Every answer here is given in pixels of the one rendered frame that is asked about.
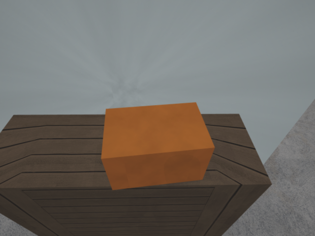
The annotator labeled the carton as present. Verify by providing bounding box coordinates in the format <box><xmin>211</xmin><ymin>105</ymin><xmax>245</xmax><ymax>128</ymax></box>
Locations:
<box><xmin>101</xmin><ymin>102</ymin><xmax>215</xmax><ymax>190</ymax></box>

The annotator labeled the pedestal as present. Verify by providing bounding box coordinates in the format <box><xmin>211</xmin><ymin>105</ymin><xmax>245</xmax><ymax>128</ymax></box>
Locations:
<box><xmin>0</xmin><ymin>114</ymin><xmax>272</xmax><ymax>236</ymax></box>

